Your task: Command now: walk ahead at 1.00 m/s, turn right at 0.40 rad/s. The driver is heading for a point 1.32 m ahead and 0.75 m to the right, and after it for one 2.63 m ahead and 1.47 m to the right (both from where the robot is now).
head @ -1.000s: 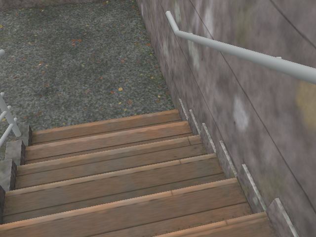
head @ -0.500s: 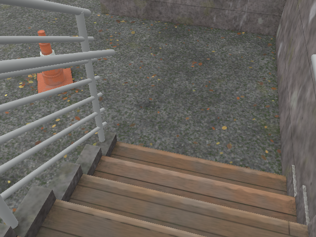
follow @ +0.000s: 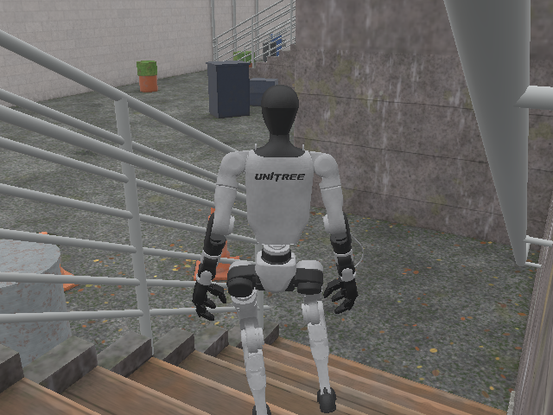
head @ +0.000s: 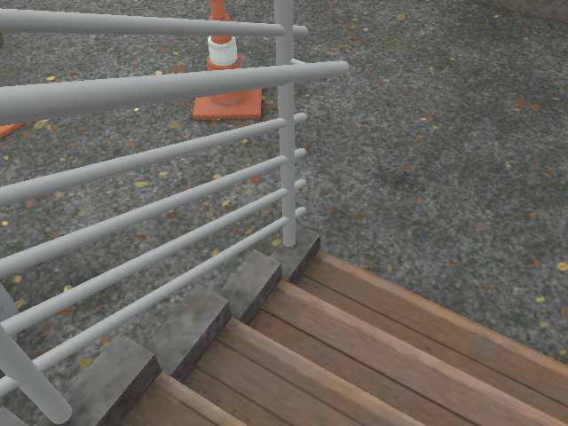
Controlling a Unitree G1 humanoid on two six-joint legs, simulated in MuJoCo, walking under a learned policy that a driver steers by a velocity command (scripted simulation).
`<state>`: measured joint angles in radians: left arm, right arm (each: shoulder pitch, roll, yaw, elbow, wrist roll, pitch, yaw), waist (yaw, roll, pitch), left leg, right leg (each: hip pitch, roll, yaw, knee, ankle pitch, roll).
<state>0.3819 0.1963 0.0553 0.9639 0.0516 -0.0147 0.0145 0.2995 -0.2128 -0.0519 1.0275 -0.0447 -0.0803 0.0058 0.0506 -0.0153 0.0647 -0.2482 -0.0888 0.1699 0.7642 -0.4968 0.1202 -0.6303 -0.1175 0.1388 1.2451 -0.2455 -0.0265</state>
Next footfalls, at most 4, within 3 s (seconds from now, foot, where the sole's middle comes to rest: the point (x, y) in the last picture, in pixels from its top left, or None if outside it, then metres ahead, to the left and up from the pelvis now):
0.20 right None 0.23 -0.11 -0.90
0.56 left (328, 403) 0.66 -0.04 -1.06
0.92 right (407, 373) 0.83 -0.30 -1.22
1.26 left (413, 310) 1.16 -0.38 -1.38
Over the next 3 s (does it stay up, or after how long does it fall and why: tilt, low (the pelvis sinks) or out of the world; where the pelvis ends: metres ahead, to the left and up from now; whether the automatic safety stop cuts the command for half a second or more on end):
stays up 2.10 -1.42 -0.79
